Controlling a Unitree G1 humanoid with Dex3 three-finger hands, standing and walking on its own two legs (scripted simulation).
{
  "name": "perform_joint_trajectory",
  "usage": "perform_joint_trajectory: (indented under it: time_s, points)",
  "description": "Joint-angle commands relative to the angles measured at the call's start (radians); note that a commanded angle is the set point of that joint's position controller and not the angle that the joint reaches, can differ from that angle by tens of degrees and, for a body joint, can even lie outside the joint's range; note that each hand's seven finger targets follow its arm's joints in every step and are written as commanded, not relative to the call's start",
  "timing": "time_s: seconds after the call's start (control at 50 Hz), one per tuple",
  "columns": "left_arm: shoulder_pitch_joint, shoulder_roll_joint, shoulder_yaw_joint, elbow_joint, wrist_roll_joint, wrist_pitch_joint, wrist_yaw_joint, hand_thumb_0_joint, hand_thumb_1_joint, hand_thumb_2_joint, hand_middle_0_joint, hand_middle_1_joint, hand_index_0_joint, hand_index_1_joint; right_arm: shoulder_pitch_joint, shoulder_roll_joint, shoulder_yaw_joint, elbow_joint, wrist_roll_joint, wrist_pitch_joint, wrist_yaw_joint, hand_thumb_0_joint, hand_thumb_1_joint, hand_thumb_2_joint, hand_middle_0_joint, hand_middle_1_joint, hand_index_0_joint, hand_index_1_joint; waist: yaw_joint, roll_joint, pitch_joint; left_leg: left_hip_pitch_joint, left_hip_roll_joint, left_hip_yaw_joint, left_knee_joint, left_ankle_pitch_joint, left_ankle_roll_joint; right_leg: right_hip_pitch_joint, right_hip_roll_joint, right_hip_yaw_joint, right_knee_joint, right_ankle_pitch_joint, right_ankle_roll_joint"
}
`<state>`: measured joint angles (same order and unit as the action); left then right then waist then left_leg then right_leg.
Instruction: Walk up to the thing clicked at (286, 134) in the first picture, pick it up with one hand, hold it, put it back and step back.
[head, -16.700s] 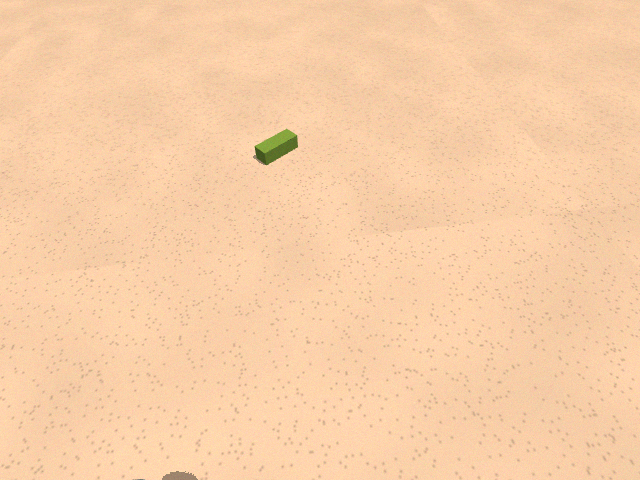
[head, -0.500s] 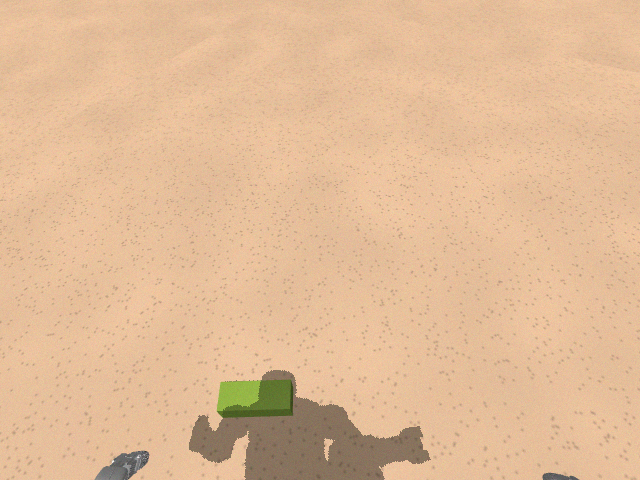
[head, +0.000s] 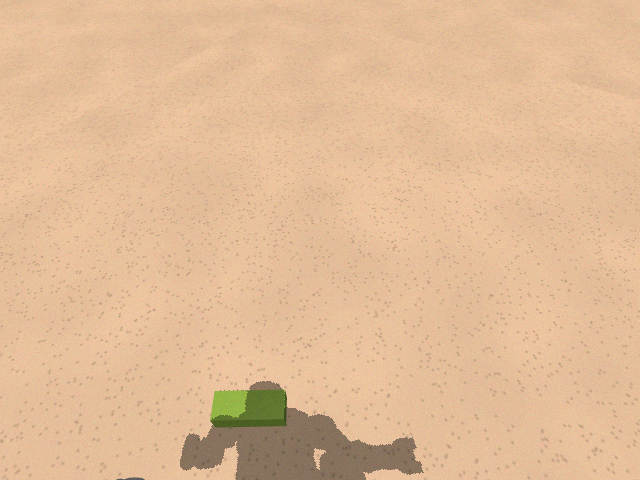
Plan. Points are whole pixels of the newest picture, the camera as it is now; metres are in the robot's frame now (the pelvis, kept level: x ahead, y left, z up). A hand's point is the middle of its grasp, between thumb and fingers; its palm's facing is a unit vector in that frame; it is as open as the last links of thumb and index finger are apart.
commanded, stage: walk up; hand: left
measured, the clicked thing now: (250, 408) +0.41 +0.25 -0.75
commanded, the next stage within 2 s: stand in 0.44 s
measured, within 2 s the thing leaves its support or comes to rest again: neither
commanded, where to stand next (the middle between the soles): +0.03 +0.04 m, yaw +2 degrees
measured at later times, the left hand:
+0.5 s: hand out of the picture +0.08 +0.26 -0.16, palm faces +0.01 -0.95 -0.33, open 7.4 cm
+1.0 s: hand out of the picture +0.08 +0.26 -0.16, palm faces -0.02 -0.94 -0.34, open 7.4 cm
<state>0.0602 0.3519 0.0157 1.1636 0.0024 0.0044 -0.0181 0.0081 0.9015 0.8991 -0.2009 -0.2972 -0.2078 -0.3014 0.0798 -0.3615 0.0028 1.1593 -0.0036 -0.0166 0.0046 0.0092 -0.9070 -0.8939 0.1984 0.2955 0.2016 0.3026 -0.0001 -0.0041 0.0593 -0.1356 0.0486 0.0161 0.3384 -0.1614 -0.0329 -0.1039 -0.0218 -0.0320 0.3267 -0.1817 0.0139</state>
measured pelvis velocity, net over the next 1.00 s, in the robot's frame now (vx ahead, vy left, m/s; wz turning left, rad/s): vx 0.01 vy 0.01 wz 0.01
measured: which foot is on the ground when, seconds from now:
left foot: down 0.00-1.00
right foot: down 0.00-1.00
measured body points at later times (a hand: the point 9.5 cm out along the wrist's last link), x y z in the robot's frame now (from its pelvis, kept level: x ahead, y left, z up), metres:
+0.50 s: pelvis +0.01 +0.01 +0.00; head +0.02 +0.01 +0.45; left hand +0.08 +0.31 -0.13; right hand +0.10 -0.29 -0.13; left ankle +0.02 +0.14 -0.75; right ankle +0.00 -0.13 -0.75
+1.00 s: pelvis +0.01 +0.01 +0.00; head +0.02 +0.01 +0.45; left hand +0.08 +0.31 -0.13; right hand +0.08 -0.30 -0.13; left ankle +0.02 +0.14 -0.75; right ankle +0.00 -0.13 -0.75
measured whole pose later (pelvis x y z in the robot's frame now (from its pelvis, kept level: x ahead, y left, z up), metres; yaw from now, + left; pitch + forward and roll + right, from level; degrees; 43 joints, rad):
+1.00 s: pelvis +0.01 +0.01 +0.00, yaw +0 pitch -2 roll +0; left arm 0.10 0.36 0.00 1.13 0.01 -0.01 -0.01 0.01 0.90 0.90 -0.20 -0.30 -0.21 -0.30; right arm 0.09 -0.35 0.00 1.15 -0.01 -0.01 0.01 0.01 -0.91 -0.89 0.20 0.30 0.20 0.30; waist 0.00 0.00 0.06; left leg -0.12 0.03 0.01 0.31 -0.16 -0.03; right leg -0.09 -0.04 -0.03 0.31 -0.18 0.02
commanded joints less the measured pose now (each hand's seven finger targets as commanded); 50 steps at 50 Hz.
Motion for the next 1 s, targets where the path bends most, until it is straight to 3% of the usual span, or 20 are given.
perform_joint_trajectory:
  time_s: [0.0, 0.32, 0.5, 0.6, 0.7, 0.9, 0.98]
  points:
    - [-0.057, 0.211, 0.039, -0.055, 0.004, -0.03, 0.014, 0.0, 0.9, 0.9, -0.2, -0.3, -0.2, -0.3, -0.052, -0.21, -0.036, -0.057, 0.001, -0.019, -0.008, 0.0, -0.9, -0.9, 0.2, 0.3, 0.2, 0.3, -0.001, 0.009, -0.097, 0.029, 0.084, -0.082, -0.054, 0.075, 0.048, -0.004, -0.107, 0.082, -0.074, 0.053, -0.028]
    - [-0.025, 0.205, 0.039, -0.056, 0.006, -0.028, 0.018, 0.0, 0.9, 0.9, -0.2, -0.3, -0.2, -0.3, -0.044, -0.205, -0.041, -0.058, -0.001, -0.014, -0.01, 0.0, -0.9, -0.9, 0.2, 0.3, 0.2, 0.3, -0.001, 0.014, -0.099, 0.02, 0.081, -0.088, -0.056, 0.1, 0.049, 0.011, -0.11, 0.073, -0.07, 0.082, -0.022]
    - [-0.001, 0.212, 0.034, -0.07, 0.007, -0.037, 0.023, 0.0, 0.9, 0.9, -0.2, -0.3, -0.2, -0.3, -0.048, -0.201, -0.043, -0.07, -0.005, -0.019, -0.012, 0.0, -0.9, -0.9, 0.2, 0.3, 0.2, 0.3, 0.002, 0.015, -0.123, 0.054, 0.097, -0.09, -0.049, 0.232, 0.045, 0.043, -0.123, 0.07, -0.045, 0.19, -0.019]
    - [-0.003, 0.208, 0.027, -0.078, 0.01, -0.036, 0.024, 0.0, 0.9, 0.9, -0.2, -0.3, -0.2, -0.3, -0.053, -0.205, -0.042, -0.074, -0.006, -0.015, -0.01, 0.0, -0.9, -0.9, 0.2, 0.3, 0.2, 0.3, 0.0, 0.01, -0.097, 0.043, 0.093, -0.089, -0.06, 0.153, 0.043, 0.017, -0.123, 0.075, -0.067, 0.125, -0.017]
    - [0.004, 0.212, 0.025, -0.085, 0.01, -0.038, 0.025, 0.0, 0.9, 0.9, -0.2, -0.3, -0.2, -0.3, -0.052, -0.208, -0.043, -0.077, -0.005, -0.014, -0.008, 0.0, -0.9, -0.9, 0.2, 0.3, 0.2, 0.3, 0.002, 0.01, -0.111, 0.054, 0.094, -0.085, -0.055, 0.177, 0.046, 0.024, -0.127, 0.077, -0.065, 0.155, -0.019]
    - [-0.006, 0.216, 0.023, -0.088, 0.008, -0.036, 0.025, 0.0, 0.9, 0.9, -0.2, -0.3, -0.2, -0.3, -0.038, -0.202, -0.041, -0.075, -0.005, -0.009, -0.006, 0.0, -0.9, -0.9, 0.2, 0.3, 0.2, 0.3, -0.004, 0.001, -0.077, 0.026, 0.086, -0.09, -0.071, 0.098, 0.04, 0.002, -0.122, 0.074, -0.077, 0.068, -0.021]
    - [0.004, 0.222, 0.025, -0.092, 0.008, -0.038, 0.023, 0.0, 0.9, 0.9, -0.2, -0.3, -0.2, -0.3, -0.03, -0.206, -0.042, -0.076, -0.007, -0.012, -0.005, 0.0, -0.9, -0.9, 0.2, 0.3, 0.2, 0.3, -0.004, 0.008, -0.094, 0.027, 0.088, -0.088, -0.063, 0.116, 0.046, 0.022, -0.127, 0.082, -0.073, 0.104, -0.025]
